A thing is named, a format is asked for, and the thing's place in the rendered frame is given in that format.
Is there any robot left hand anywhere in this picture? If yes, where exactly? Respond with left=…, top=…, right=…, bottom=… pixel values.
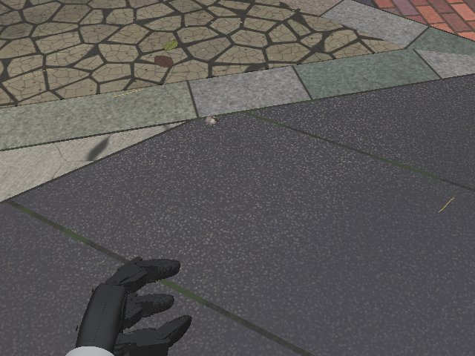
left=75, top=257, right=192, bottom=356

